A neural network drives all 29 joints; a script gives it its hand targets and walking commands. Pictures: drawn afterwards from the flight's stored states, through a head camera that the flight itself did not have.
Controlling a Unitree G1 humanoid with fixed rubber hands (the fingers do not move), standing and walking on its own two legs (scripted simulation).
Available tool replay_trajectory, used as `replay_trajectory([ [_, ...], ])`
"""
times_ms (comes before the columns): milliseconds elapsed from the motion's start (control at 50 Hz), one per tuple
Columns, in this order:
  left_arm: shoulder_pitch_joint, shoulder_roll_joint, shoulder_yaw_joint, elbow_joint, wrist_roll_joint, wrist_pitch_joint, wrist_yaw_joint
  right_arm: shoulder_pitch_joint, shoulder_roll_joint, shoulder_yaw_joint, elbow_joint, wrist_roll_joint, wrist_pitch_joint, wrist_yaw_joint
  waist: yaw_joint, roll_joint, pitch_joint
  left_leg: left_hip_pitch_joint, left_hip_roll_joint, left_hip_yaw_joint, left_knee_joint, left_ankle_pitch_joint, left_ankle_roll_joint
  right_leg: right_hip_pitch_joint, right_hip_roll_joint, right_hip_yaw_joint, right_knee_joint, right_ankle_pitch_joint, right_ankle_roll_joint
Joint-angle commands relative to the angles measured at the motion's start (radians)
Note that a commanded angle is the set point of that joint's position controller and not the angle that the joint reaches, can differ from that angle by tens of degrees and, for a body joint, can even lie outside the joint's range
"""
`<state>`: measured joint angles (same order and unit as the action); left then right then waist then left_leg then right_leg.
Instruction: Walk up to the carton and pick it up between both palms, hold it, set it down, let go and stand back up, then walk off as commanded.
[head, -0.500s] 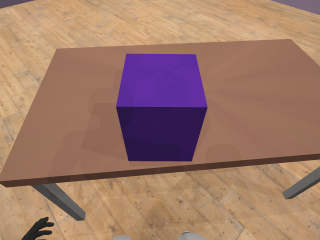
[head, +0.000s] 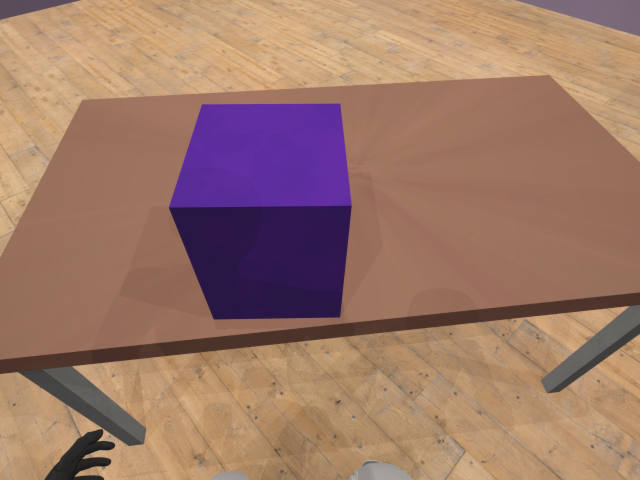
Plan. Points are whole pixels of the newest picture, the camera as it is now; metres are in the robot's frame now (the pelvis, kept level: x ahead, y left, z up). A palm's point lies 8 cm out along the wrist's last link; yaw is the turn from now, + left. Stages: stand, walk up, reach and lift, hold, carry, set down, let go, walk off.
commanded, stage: walk up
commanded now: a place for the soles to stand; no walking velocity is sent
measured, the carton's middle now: (274, 216) +0.47 +0.08 +0.04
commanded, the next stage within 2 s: reach and lift in 1.84 s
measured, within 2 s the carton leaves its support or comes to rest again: neither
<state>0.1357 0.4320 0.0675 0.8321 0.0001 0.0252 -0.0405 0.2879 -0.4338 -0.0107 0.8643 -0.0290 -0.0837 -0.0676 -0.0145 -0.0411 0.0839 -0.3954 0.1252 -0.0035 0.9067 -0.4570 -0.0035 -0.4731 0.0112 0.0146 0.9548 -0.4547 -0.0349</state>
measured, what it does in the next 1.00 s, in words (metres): steps on the spot: left foot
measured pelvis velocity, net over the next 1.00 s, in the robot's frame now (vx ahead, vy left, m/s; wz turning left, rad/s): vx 0.02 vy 0.01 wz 0.06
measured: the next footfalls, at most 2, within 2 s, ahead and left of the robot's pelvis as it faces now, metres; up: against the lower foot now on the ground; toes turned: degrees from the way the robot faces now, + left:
left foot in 0.54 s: +0.09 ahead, +0.11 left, +0.00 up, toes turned +0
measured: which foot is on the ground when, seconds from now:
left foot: down 0.00-0.00, up 0.02-0.52, down 0.54-1.00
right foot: down 0.00-1.00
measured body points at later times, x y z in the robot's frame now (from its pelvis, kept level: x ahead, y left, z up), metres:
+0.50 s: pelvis +0.01 -0.03 +0.03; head +0.04 -0.02 +0.48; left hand +0.09 +0.30 -0.07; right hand +0.10 -0.36 -0.06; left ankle +0.04 +0.12 -0.67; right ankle +0.04 -0.09 -0.69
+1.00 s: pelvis +0.02 +0.01 +0.04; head +0.04 +0.04 +0.48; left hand +0.13 +0.34 -0.07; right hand +0.16 -0.31 -0.05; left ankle +0.05 +0.11 -0.69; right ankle +0.04 -0.09 -0.69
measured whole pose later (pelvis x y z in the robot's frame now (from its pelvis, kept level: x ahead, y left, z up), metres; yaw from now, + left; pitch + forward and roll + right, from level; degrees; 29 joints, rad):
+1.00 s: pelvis +0.02 +0.01 +0.04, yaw +3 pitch -2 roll -2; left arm 0.14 0.43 0.07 0.83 0.00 -0.02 -0.02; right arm 0.19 -0.42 -0.01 0.87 -0.01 -0.06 -0.03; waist 0.03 -0.01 0.08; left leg -0.34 -0.01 -0.07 0.72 -0.34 0.01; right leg -0.27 0.05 -0.07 0.62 -0.31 -0.04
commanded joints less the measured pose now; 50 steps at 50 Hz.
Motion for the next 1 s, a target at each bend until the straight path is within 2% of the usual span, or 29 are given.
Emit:
replay_trajectory([
  [0, 0.158, 0.324, 0.122, -0.025, 0.032, -0.033, 0.009, -0.081, -0.253, -0.076, -0.070, 0.012, 0.023, -0.025, 0.158, -0.167, -0.046, -0.468, -0.134, -0.114, 0.343, -0.135, 0.047, 0.333, -0.311, 0.685, -0.680, -0.168, -0.071],
  [20, 0.099, 0.317, 0.117, -0.027, 0.023, -0.030, 0.016, -0.052, -0.266, -0.078, -0.052, 0.033, 0.022, -0.022, 0.132, -0.178, -0.006, -0.452, -0.132, -0.103, 0.343, -0.072, 0.032, 0.320, -0.280, 0.600, -0.682, -0.117, -0.043],
  [80, 0.049, 0.255, 0.099, -0.064, 0.035, -0.037, 0.032, 0.060, -0.229, -0.084, -0.018, 0.047, 0.025, -0.019, 0.054, -0.039, -0.009, -0.328, -0.101, -0.122, 0.295, 0.040, 0.042, 0.288, -0.250, 0.473, -0.649, 0.183, 0.066],
  [160, 0.080, 0.207, 0.085, -0.047, 0.017, -0.059, 0.048, 0.049, -0.212, -0.074, 0.002, 0.044, 0.040, -0.003, 0.056, -0.021, -0.068, -0.277, -0.080, -0.157, 0.159, 0.112, 0.022, 0.381, -0.223, 0.371, -0.612, 0.209, 0.033],
  [200, 0.054, 0.193, 0.061, -0.047, 0.016, -0.059, 0.048, 0.010, -0.227, -0.080, -0.026, 0.038, 0.040, -0.001, 0.045, 0.051, -0.077, -0.268, -0.078, -0.172, 0.117, 0.093, 0.023, 0.384, -0.267, 0.403, -0.631, 0.099, -0.062],
  [220, 0.069, 0.189, 0.069, -0.046, 0.006, -0.067, 0.053, 0.002, -0.230, -0.082, -0.023, 0.034, 0.039, 0.005, 0.055, 0.120, -0.051, -0.276, -0.086, -0.163, 0.076, 0.113, 0.013, 0.424, -0.255, 0.359, -0.618, 0.221, -0.013],
  [240, 0.110, 0.207, 0.071, -0.036, 0.012, -0.075, 0.057, 0.002, -0.211, -0.076, -0.021, 0.031, 0.038, 0.005, 0.072, 0.078, -0.038, -0.274, -0.098, -0.142, 0.052, 0.120, 0.024, 0.429, -0.257, 0.338, -0.611, 0.353, 0.050],
  [280, 0.076, 0.211, 0.065, -0.034, 0.015, -0.087, 0.059, -0.008, -0.209, -0.074, -0.025, 0.033, 0.038, 0.015, 0.045, 0.046, -0.058, -0.241, -0.077, -0.189, 0.022, 0.103, 0.025, 0.433, -0.278, 0.366, -0.604, 0.307, 0.013],
  [300, 0.110, 0.226, 0.070, -0.023, 0.018, -0.088, 0.060, -0.012, -0.213, -0.085, -0.025, 0.030, 0.041, 0.016, 0.074, 0.083, -0.081, -0.232, -0.079, -0.171, 0.017, 0.095, 0.017, 0.458, -0.284, 0.405, -0.628, 0.262, 0.035],
  [320, 0.089, 0.222, 0.076, -0.021, 0.017, -0.087, 0.060, -0.041, -0.188, -0.077, -0.032, 0.035, 0.045, 0.022, 0.057, 0.082, -0.089, -0.215, -0.061, -0.172, -0.017, 0.094, 0.024, 0.426, -0.286, 0.382, -0.616, 0.151, -0.008],
  [340, 0.105, 0.225, 0.070, -0.035, 0.008, -0.085, 0.059, -0.008, -0.213, -0.075, -0.029, 0.033, 0.045, 0.026, 0.066, 0.033, -0.094, -0.207, -0.071, -0.153, -0.042, 0.080, 0.029, 0.428, -0.261, 0.350, -0.610, 0.179, 0.026],
  [360, 0.097, 0.216, 0.061, -0.034, 0.015, -0.082, 0.058, -0.025, -0.210, -0.071, -0.035, 0.032, 0.043, 0.027, 0.073, 0.028, -0.115, -0.184, -0.072, -0.145, -0.072, 0.072, 0.022, 0.456, -0.264, 0.371, -0.616, 0.130, -0.017],
  [380, 0.087, 0.227, 0.073, -0.036, 0.022, -0.083, 0.056, 0.005, -0.229, -0.079, -0.022, 0.028, 0.041, 0.024, 0.071, 0.004, -0.116, -0.184, -0.080, -0.144, -0.060, 0.069, 0.024, 0.456, -0.273, 0.368, -0.600, 0.194, 0.008],
  [400, 0.064, 0.228, 0.068, -0.028, 0.021, -0.082, 0.056, 0.013, -0.218, -0.078, -0.019, 0.025, 0.038, 0.023, 0.050, 0.006, -0.121, -0.144, -0.053, -0.129, -0.093, 0.052, 0.030, 0.407, -0.299, 0.360, -0.569, 0.220, -0.053],
  [420, 0.071, 0.227, 0.056, -0.016, 0.012, -0.080, 0.053, -0.029, -0.190, -0.070, -0.034, 0.025, 0.029, 0.024, 0.049, -0.009, -0.056, -0.061, -0.047, -0.069, -0.171, 0.029, 0.027, 0.298, -0.264, 0.273, -0.540, 0.372, -0.072],
  [440, 0.032, 0.204, 0.045, -0.025, 0.014, -0.083, 0.043, -0.009, -0.159, -0.065, -0.036, 0.025, 0.021, 0.029, 0.021, 0.072, -0.107, 0.065, -0.063, -0.038, -0.251, 0.104, 0.035, 0.259, -0.253, 0.230, -0.497, 0.471, -0.075],
  [480, 0.027, 0.215, 0.041, 0.001, 0.007, -0.070, 0.037, 0.014, -0.168, -0.075, -0.004, 0.025, 0.008, 0.028, 0.016, 0.009, -0.103, 0.167, -0.101, 0.031, -0.439, 0.277, 0.040, 0.264, -0.189, 0.107, -0.406, 0.544, -0.012],
  [500, 0.067, 0.188, 0.031, -0.002, 0.007, -0.061, 0.034, 0.024, -0.210, -0.087, -0.002, 0.015, 0.009, 0.022, 0.019, 0.037, -0.125, 0.216, -0.031, -0.100, -0.525, 0.229, 0.064, 0.226, -0.184, 0.123, -0.342, 0.460, -0.010],
  [520, 0.078, 0.144, 0.016, -0.015, 0.001, -0.057, 0.034, -0.016, -0.251, -0.084, -0.016, 0.002, 0.008, 0.016, 0.029, 0.151, -0.114, 0.281, 0.088, -0.360, -0.533, 0.269, 0.133, 0.071, -0.115, 0.110, -0.258, 0.246, 0.023],
  [540, 0.041, 0.129, 0.012, -0.023, 0.001, -0.053, 0.031, -0.098, -0.256, -0.068, -0.035, 0.011, -0.001, 0.022, 0.049, 0.181, -0.058, 0.163, 0.191, -0.496, -0.547, 0.242, 0.213, 0.065, -0.017, 0.031, -0.255, 0.042, 0.062],
  [560, 0.034, 0.144, 0.016, -0.004, 0.013, -0.052, 0.037, -0.092, -0.245, -0.062, -0.046, 0.008, 0.001, 0.032, 0.030, 0.210, -0.035, 0.097, 0.212, -0.508, -0.523, 0.217, 0.250, 0.107, -0.058, 0.020, -0.258, -0.024, 0.056],
  [600, 0.036, 0.166, 0.023, 0.020, 0.020, -0.067, 0.036, -0.077, -0.199, -0.053, -0.044, 0.015, 0.007, 0.038, 0.034, 0.111, -0.063, 0.064, 0.121, -0.380, -0.435, 0.398, 0.177, 0.208, -0.064, 0.057, -0.402, 0.063, 0.033],
  [660, -0.024, 0.181, 0.027, 0.003, 0.024, -0.080, 0.029, -0.124, -0.177, -0.038, -0.040, 0.020, 0.017, 0.048, 0.039, 0.106, -0.039, -0.009, -0.065, -0.203, -0.379, 0.201, 0.060, 0.253, -0.146, 0.203, -0.583, -0.068, -0.039],
  [680, 0.002, 0.223, 0.033, 0.019, 0.020, -0.078, 0.032, -0.145, -0.187, -0.049, -0.024, 0.017, 0.020, 0.046, 0.035, 0.097, -0.070, 0.020, -0.087, -0.151, -0.344, 0.168, 0.060, 0.253, -0.209, 0.245, -0.603, -0.099, -0.057],
  [720, -0.029, 0.232, 0.039, 0.026, 0.022, -0.077, 0.041, -0.104, -0.172, -0.048, -0.013, 0.029, 0.021, 0.048, 0.016, 0.098, -0.071, 0.066, -0.071, -0.126, -0.349, 0.232, 0.054, 0.241, -0.237, 0.231, -0.568, -0.011, -0.052],
  [820, -0.037, 0.165, 0.026, 0.003, 0.012, -0.073, 0.034, -0.109, -0.197, -0.051, -0.028, 0.015, 0.004, 0.049, 0.017, 0.144, -0.135, 0.109, 0.025, -0.287, -0.456, 0.361, 0.106, 0.274, -0.074, 0.040, -0.418, 0.160, 0.004],
  [860, -0.027, 0.160, 0.025, 0.033, 0.010, -0.064, 0.028, -0.167, -0.186, -0.042, -0.022, 0.011, 0.005, 0.048, 0.051, 0.174, -0.084, 0.084, 0.041, -0.303, -0.493, 0.356, 0.107, 0.295, -0.077, 0.034, -0.439, 0.095, 0.002],
  [880, -0.043, 0.159, 0.027, 0.019, 0.014, -0.069, 0.029, -0.130, -0.188, -0.042, -0.031, 0.018, 0.003, 0.042, 0.022, 0.138, -0.161, 0.146, 0.045, -0.291, -0.485, 0.432, 0.105, 0.309, -0.081, 0.042, -0.449, 0.125, -0.017],
  [980, -0.034, 0.172, 0.020, 0.035, 0.006, -0.060, 0.026, -0.168, -0.175, -0.041, -0.031, 0.018, 0.007, 0.044, 0.047, 0.159, -0.123, 0.075, -0.003, -0.242, -0.483, 0.384, 0.083, 0.328, -0.100, 0.066, -0.466, 0.170, -0.011],
])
